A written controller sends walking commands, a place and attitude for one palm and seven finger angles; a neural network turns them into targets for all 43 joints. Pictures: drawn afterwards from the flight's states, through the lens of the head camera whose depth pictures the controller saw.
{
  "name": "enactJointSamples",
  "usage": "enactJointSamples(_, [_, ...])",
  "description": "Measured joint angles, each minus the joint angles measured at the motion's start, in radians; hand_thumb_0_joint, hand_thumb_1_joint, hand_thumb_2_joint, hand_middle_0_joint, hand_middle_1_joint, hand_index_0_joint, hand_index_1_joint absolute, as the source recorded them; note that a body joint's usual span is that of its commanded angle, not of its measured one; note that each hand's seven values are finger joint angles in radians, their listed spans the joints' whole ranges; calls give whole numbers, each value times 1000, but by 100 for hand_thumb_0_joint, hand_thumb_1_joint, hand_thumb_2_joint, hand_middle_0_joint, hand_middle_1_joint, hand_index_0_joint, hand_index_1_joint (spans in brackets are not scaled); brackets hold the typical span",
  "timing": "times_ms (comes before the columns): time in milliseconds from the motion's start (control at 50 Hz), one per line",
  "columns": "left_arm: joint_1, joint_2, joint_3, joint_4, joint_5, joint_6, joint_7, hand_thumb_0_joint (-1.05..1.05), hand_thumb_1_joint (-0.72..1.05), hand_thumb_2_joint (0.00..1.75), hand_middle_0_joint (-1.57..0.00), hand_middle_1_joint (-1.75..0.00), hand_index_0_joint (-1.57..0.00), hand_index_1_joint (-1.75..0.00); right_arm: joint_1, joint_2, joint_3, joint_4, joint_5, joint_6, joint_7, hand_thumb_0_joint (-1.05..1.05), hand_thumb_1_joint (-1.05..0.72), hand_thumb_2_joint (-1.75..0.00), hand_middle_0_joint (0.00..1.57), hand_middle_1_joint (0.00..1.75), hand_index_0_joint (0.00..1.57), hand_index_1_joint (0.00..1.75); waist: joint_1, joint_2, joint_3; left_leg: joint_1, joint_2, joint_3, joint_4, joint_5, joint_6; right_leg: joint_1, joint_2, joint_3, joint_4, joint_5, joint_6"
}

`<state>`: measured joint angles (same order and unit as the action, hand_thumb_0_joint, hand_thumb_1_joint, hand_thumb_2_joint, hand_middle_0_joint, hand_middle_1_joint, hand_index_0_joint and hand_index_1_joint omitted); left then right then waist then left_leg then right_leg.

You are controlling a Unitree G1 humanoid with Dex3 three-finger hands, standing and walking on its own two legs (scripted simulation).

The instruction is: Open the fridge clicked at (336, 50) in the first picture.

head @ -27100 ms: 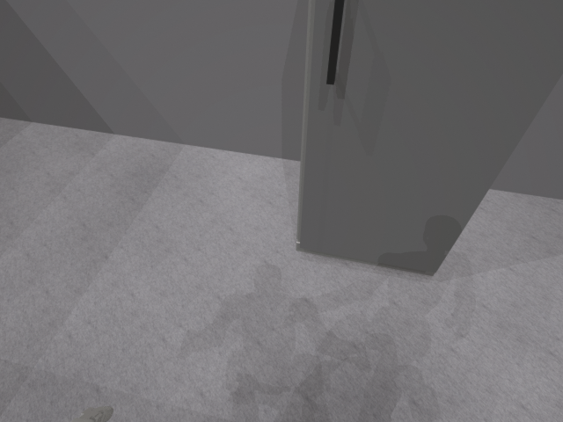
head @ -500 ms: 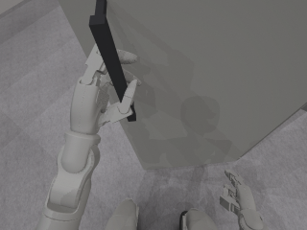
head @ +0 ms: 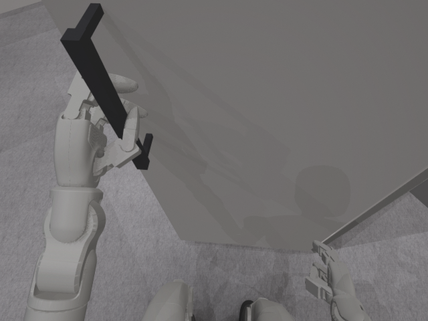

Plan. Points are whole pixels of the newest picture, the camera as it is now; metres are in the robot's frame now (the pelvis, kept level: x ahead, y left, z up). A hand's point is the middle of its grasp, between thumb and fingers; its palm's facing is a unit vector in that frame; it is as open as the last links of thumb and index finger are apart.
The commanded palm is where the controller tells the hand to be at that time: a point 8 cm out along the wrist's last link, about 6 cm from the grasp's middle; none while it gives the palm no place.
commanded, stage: walk backward, drawing the door open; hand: left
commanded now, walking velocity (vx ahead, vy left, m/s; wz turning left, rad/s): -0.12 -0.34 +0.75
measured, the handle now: (123, 107) +0.37 +0.13 +0.20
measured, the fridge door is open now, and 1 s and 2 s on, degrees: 52 71 68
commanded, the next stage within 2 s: stop walking and hold the door back in 0.40 s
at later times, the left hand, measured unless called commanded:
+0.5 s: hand (142, 239) +0.20 +0.08 +0.19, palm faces +0.52 -0.82 -0.23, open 6.1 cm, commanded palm +0.15 +0.11 +0.19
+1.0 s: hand (146, 248) +0.19 +0.07 +0.21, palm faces +0.63 -0.76 -0.18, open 5.3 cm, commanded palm +0.16 +0.10 +0.19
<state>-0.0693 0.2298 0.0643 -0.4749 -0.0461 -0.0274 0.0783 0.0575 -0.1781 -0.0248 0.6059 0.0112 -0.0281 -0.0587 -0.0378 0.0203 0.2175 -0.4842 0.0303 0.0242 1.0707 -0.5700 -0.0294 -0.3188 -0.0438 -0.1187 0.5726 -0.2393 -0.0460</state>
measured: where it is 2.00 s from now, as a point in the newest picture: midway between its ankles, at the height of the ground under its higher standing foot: outside the picture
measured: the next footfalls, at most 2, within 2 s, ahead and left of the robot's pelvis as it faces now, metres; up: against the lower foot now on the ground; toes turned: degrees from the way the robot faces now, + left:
left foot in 0.12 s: +0.01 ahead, +0.06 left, +0.00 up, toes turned +14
right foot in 0.40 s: +0.07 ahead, -0.30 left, +0.00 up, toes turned +12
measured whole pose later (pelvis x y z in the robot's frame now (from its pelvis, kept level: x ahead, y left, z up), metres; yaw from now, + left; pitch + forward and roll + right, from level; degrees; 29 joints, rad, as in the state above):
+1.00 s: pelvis -0.10 -0.27 +0.00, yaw +28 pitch -2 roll -1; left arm -0.66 0.26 0.06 0.47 -0.06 -0.07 0.12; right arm 0.14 -0.15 0.08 0.68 0.02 -0.02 -0.08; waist 0.06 0.05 0.05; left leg -0.36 0.00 0.02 0.64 -0.30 0.02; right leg -0.24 -0.02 -0.04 0.55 -0.29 0.01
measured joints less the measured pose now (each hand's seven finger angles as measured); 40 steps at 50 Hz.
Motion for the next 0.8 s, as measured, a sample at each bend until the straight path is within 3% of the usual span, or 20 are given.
enactJointSamples(80, [17,10,-16,-15,-2,2,-2,-4,69,84,-46,-140,-27,-137,38,-17,0,-26,-12,2,-18,1,-91,-90,20,30,20,30,-16,-15,-48,106,-17,110,-274,66,4,-31,-8,-87,-6,5,-26])
enactJointSamples(120, [5,21,-23,-25,-6,3,-1,-4,69,84,-46,-140,-28,-137,56,-23,0,-48,-12,-6,-20,1,-91,-90,20,30,20,30,-11,-19,-70,183,-12,125,-471,234,27,-79,-3,-116,61,-20,-34])
enactJointSamples(140, [-10,30,-20,-20,-9,-7,-1,-4,69,84,-46,-140,-29,-137,53,-14,-5,-50,-13,-9,-20,1,-91,-90,20,30,20,30,-6,-43,-56,182,-20,123,-474,287,45,-107,-6,-86,137,-66,-4])
enactJointSamples(180, [-16,37,-7,-9,-3,-26,-8,-4,69,85,-46,-140,-30,-138,43,3,-2,-36,-23,-16,-16,1,-91,-90,20,30,20,30,-1,-59,-22,190,-16,96,-469,291,58,-152,29,9,302,-146,42])
enactJointSamples(240, [-3,40,5,6,7,-34,-17,-4,68,84,-46,-140,-31,-139,47,16,8,-10,-21,-28,-1,1,-91,-90,20,30,20,30,12,-29,-9,198,26,26,-522,323,27,-186,58,76,387,-149,75])
enactJointSamples(320, [15,44,27,33,-2,-21,-11,-3,68,83,-46,-140,-32,-139,69,20,18,-2,-2,-34,13,1,-91,-90,20,30,20,30,50,26,-24,190,90,-46,-567,375,-28,-114,32,115,214,-114,99])
enactJointSamples(380, [22,66,74,57,-20,-8,3,-4,68,83,-46,-140,-30,-138,85,28,31,-17,12,-33,20,1,-91,-90,20,30,20,30,60,43,-52,146,116,-100,-521,367,-60,12,12,115,9,-48,115])
enactJointSamples(400, [21,81,98,61,-23,-2,10,-4,68,82,-46,-140,-29,-138,85,32,38,-22,17,-31,23,1,-91,-90,20,30,20,30,62,26,-68,115,109,-108,-473,333,-48,39,-4,113,-56,29,108])
enactJointSamples(440, [29,67,141,71,-20,-8,25,-5,68,83,-46,-140,-28,-137,50,11,37,-7,17,-23,21,1,-91,-90,20,30,20,30,42,49,-59,33,89,-138,-267,158,-19,11,9,81,0,32,91])
enactJointSamples(480, [52,59,161,64,-24,1,34,-5,68,82,-46,-140,-29,-137,31,-8,25,5,14,-11,12,1,-91,-90,20,30,20,30,25,39,-59,-32,36,-98,-35,57,-11,-4,-7,64,30,-9,75])
enactJointSamples(520, [78,57,168,51,-28,2,37,-5,68,82,-46,-140,-29,-138,28,-25,16,5,9,2,0,1,-91,-90,20,30,20,30,7,19,-60,-40,3,-25,43,15,-13,1,-29,43,22,-14,64])
enactJointSamples(560, [81,56,150,67,-28,-20,37,-4,68,82,-46,-140,-30,-138,45,-43,9,1,6,11,-15,1,-91,-90,20,30,20,30,-1,1,-77,-5,-16,38,-31,9,-10,0,-50,12,12,-6,60])
enactJointSamples(600, [44,47,111,104,-20,-37,37,-4,68,82,-46,-140,-32,-139,67,-63,7,6,1,14,-28,1,-91,-90,20,30,20,30,9,-14,-101,50,-34,72,-146,33,-2,-10,-64,-21,13,-3,56])
enactJointSamples(660, [-63,25,43,189,-10,-52,42,-4,69,82,-46,-141,-36,-140,89,-89,9,17,-1,17,-38,1,-91,-90,20,30,20,30,35,-29,-132,175,-50,77,-398,144,20,-35,-70,-59,41,-7,54])
enactJointSamples(680, [-103,18,24,221,-5,-56,45,-4,68,82,-47,-143,-38,-140,90,-93,9,20,0,16,-39,1,-91,-90,20,30,20,30,44,-37,-134,200,-53,72,-466,225,44,-47,-75,-67,62,-13,55])
enactJointSamples(740, [-218,2,-22,358,0,-77,58,-4,67,82,-49,-146,-41,-140,80,-85,15,26,8,13,-35,1,-91,-90,19,30,20,30,79,-44,-108,201,-57,61,-461,280,100,-72,-43,10,188,-137,76])
enactJointSamples(800, [-319,4,-56,510,6,-68,58,-2,68,83,-48,-146,-43,-140,78,-60,33,36,18,0,-29,1,-91,-90,19,30,20,30,82,-3,-114,207,-41,15,-500,316,99,-89,3,65,321,-167,85])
